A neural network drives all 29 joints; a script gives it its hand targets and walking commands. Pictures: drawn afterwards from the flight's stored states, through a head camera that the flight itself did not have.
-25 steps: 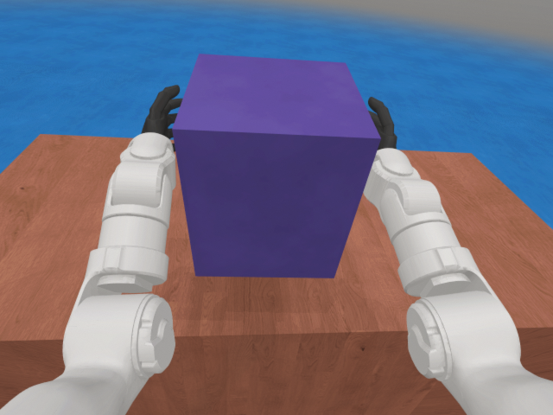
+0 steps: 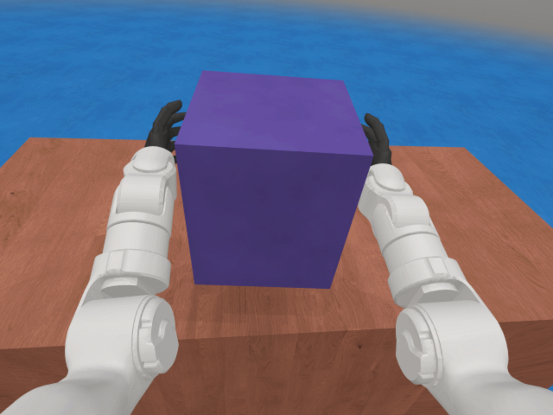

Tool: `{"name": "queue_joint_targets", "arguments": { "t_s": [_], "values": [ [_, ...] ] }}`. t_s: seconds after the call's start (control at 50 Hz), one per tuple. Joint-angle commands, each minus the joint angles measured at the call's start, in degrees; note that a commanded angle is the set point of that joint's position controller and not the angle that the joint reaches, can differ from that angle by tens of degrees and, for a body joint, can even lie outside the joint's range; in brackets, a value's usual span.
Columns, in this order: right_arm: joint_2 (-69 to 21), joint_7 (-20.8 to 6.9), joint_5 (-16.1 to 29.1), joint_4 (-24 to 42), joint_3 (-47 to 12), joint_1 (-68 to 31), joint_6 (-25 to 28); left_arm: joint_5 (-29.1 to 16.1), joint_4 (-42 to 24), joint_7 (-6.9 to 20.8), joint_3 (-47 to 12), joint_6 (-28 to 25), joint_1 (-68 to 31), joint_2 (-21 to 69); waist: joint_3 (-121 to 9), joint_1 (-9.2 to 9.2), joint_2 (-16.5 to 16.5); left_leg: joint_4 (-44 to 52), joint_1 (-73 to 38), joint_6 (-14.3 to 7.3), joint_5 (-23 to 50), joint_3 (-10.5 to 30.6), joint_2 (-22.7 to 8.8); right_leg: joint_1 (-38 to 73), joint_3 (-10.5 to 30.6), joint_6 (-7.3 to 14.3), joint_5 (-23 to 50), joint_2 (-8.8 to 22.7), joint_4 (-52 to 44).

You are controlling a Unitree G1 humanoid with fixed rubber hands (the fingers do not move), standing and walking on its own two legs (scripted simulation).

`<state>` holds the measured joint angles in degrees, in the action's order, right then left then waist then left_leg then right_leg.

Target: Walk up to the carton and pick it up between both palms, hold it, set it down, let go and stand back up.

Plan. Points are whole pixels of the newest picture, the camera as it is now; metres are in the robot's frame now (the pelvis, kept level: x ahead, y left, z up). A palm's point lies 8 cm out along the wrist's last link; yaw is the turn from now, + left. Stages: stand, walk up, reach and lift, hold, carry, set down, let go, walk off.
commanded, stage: set down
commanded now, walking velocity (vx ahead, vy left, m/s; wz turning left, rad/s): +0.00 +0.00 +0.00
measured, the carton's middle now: (268, 183) +0.41 -0.05 +0.18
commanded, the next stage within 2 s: none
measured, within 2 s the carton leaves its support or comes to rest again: rests again in 1.86 s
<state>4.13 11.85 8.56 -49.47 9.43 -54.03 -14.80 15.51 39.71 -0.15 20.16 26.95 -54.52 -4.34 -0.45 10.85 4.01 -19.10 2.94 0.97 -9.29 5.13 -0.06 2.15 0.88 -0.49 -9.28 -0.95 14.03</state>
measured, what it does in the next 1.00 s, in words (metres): stands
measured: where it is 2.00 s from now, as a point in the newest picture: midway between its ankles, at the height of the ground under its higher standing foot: outside the picture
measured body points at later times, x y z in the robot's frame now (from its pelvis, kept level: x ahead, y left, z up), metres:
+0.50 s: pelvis +0.00 +0.01 +0.00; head -0.03 +0.04 +0.45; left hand +0.45 +0.08 +0.20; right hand +0.38 -0.21 +0.19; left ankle +0.02 +0.13 -0.75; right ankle -0.01 -0.12 -0.75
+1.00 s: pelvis +0.01 +0.01 +0.00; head -0.01 +0.04 +0.45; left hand +0.46 +0.07 +0.17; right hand +0.38 -0.22 +0.16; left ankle +0.02 +0.13 -0.75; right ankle -0.01 -0.12 -0.75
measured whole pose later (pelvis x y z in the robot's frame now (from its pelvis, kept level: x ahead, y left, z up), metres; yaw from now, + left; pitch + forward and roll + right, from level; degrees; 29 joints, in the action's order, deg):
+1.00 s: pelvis +0.01 +0.01 +0.00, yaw -2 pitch -3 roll -1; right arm -1.4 8.8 -4.6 -48.0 20.1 -46.1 -6.9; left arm 17.4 48.3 -0.2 21.4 16.8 -52.9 -2.5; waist 0.2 10.4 3.7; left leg -17.0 5.3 0.4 -8.5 1.8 -0.2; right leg -1.9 0.5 -1.0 -8.4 0.0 13.7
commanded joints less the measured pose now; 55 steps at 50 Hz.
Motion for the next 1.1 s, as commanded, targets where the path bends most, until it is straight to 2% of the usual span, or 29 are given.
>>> {"name": "queue_joint_targets", "arguments": {
  "t_s": [0.0,0.02,0.08,0.18,0.28,0.3,0.36,0.4,0.48,0.5,0.52,0.56,0.62,0.68,0.74,0.76,0.8,0.84,0.88,0.9,1.06,1.08],
  "values": [
    [-32.52,-6.66,1.93,17.0,-14.44,-47.55,6.19,-6.18,-6.1,7.64,-20.01,-4.69,-42.01,36.61,-28.56,0.06,-5.45,-0.67,-13.4,1.88,14.17,-5.02,2.84,-0.8,-6.06,-3.29,21.34,-2.56,0.1],
    [-32.19,-6.76,1.29,16.56,-13.75,-47.16,6.46,-5.93,-5.33,7.7,-20.12,-4.89,-41.34,36.59,-28.65,0.35,-5.16,-0.31,-13.17,1.92,13.46,-5.09,2.72,-0.84,-6.17,-3.23,20.56,-2.54,-0.13],
    [-32.49,-7.06,0.43,16.21,-13.26,-47.25,7.24,-5.78,-4.43,7.45,-19.49,-5.85,-42.11,36.55,-29.25,-0.41,-5.27,-0.1,-12.93,1.68,12.37,-5.49,2.61,-1.35,-6.01,-3.28,20.07,-2.27,-0.28],
    [-32.58,-7.59,-2.17,13.29,-10.45,-45.55,8.18,-4.6,-1.21,7.5,-17.99,-7.18,-41.45,36.29,-27.66,-0.16,-4.91,1.19,-11.53,1.36,8.57,-5.95,2.6,-2.0,-6.5,-3.4,17.21,-2.01,-0.59],
    [-32.43,-7.96,-4.03,13.14,-9.61,-44.78,9.24,-4.03,0.56,7.61,-16.27,-8.34,-40.08,35.89,-27.85,-0.79,-3.95,1.17,-11.36,1.26,9.66,-6.4,2.4,-1.24,-6.56,-3.4,19.02,-2.09,-0.23],
    [-32.29,-8.07,-4.53,12.11,-8.86,-43.92,9.19,-4.19,0.99,7.66,-16.44,-8.57,-39.85,35.83,-27.35,-0.1,-3.88,1.3,-11.15,1.35,9.21,-6.4,2.46,-1.46,-6.61,-3.36,18.74,-2.01,-0.29],
    [-32.88,-8.09,-5.25,13.07,-9.06,-43.75,9.95,-3.87,1.18,7.72,-16.29,-9.29,-39.29,36.08,-28.02,-0.64,-4.01,1.28,-11.82,1.51,10.31,-6.67,2.44,-1.23,-6.62,-3.52,20.65,-2.02,-0.09],
    [-32.36,-8.14,-6.12,11.51,-8.43,-41.76,9.91,-3.39,1.82,8.11,-15.65,-9.48,-38.45,35.4,-26.61,-0.24,-4.13,1.07,-11.65,1.53,11.05,-6.77,2.43,-0.71,-6.65,-3.43,21.59,-1.87,0.15],
    [-32.67,-8.33,-6.45,13.43,-8.9,-41.7,11.09,-3.93,0.74,7.92,-17.04,-10.19,-38.18,36.4,-29.15,-0.12,-4.72,0.3,-13.06,2.13,13.96,-6.94,2.39,-1.33,-7.16,-3.47,23.87,-2.07,0.35],
    [-32.38,-8.36,-6.79,13.6,-8.67,-41.79,11.33,-4.24,0.8,7.9,-17.73,-10.42,-38.34,36.78,-29.69,0.56,-4.94,0.15,-13.35,2.42,14.49,-6.77,2.35,-1.46,-7.36,-3.36,23.97,-2.23,0.55],
    [-32.86,-8.38,-6.92,13.38,-8.85,-41.35,11.41,-4.07,0.46,7.83,-17.66,-10.6,-38.47,36.87,-29.82,0.07,-4.74,0.07,-13.5,2.42,14.99,-6.68,2.2,-1.72,-7.24,-3.33,24.24,-2.17,0.33],
    [-33.02,-8.55,-7.83,12.96,-8.46,-40.82,11.59,-4.0,0.84,7.83,-17.58,-10.84,-38.78,36.73,-29.99,0.42,-5.33,-0.02,-13.63,2.63,14.44,-6.62,2.15,-1.66,-7.48,-3.29,23.78,-2.02,0.53],
    [-33.3,-8.62,-7.52,15.57,-9.55,-41.72,12.59,-4.21,0.66,7.5,-18.32,-11.24,-37.47,38.08,-32.01,-0.2,-5.75,-0.47,-13.87,2.74,16.56,-7.01,2.31,-1.76,-7.48,-3.35,26.01,-2.07,1.06],
    [-33.14,-8.6,-8.18,15.48,-9.36,-40.94,12.58,-3.78,1.68,7.74,-18.09,-11.28,-36.29,37.34,-31.71,-0.29,-5.13,-0.27,-12.99,2.57,16.04,-6.9,2.22,-1.22,-7.44,-3.33,26.27,-1.96,0.96],
    [-33.37,-8.5,-9.31,14.34,-7.94,-39.12,12.5,-3.5,2.51,8.15,-17.23,-11.53,-36.19,37.11,-29.95,0.38,-4.8,0.54,-12.06,2.39,13.53,-7.3,2.26,-1.32,-7.26,-3.58,25.79,-1.57,0.62],
    [-33.46,-8.73,-9.4,13.65,-7.98,-38.46,12.4,-3.16,2.65,8.26,-16.96,-11.58,-36.05,37.17,-29.26,-0.25,-5.37,0.8,-11.52,2.29,13.78,-7.41,2.28,-1.03,-7.25,-3.47,25.43,-1.5,0.75],
    [-33.29,-8.92,-10.31,13.58,-7.16,-37.9,12.7,-2.82,2.71,8.38,-16.72,-11.69,-36.01,36.93,-29.85,0.21,-5.27,0.78,-11.77,2.46,14.0,-7.46,2.25,-0.82,-7.4,-3.47,25.97,-1.6,0.83],
    [-33.78,-8.97,-10.55,14.89,-7.54,-38.1,13.14,-2.46,3.63,8.54,-16.09,-11.89,-34.66,36.73,-30.61,-0.45,-5.24,0.51,-12.03,2.48,15.09,-7.73,2.24,-0.76,-7.54,-3.56,27.47,-1.6,1.12],
    [-33.68,-9.09,-11.16,14.85,-7.39,-37.35,13.23,-2.05,4.41,8.82,-15.12,-11.92,-33.34,36.24,-29.23,-0.84,-3.87,1.09,-11.01,1.98,14.05,-7.93,2.25,-0.38,-7.42,-3.81,28.02,-1.44,1.1],
    [-33.53,-9.14,-11.34,13.98,-6.91,-36.54,13.05,-2.05,4.46,9.0,-14.91,-11.96,-34.06,35.74,-29.02,-0.47,-3.77,1.23,-10.69,1.97,13.4,-7.91,2.25,-0.04,-7.42,-3.81,27.66,-1.29,1.05],
    [-33.98,-10.02,-13.24,16.09,-6.64,-36.55,14.83,-2.44,3.98,8.62,-15.96,-13.57,-34.76,36.44,-32.59,-1.03,-5.24,0.82,-10.78,2.54,14.78,-8.23,1.85,-1.05,-7.85,-3.57,28.2,-1.37,1.69],
    [-33.68,-10.12,-13.67,15.15,-5.55,-36.3,14.8,-2.36,5.1,8.67,-15.83,-13.65,-34.63,36.42,-31.35,-0.08,-5.38,1.06,-10.63,2.65,13.62,-8.16,1.9,-1.91,-7.94,-3.51,26.85,-1.29,1.3]
  ]
}}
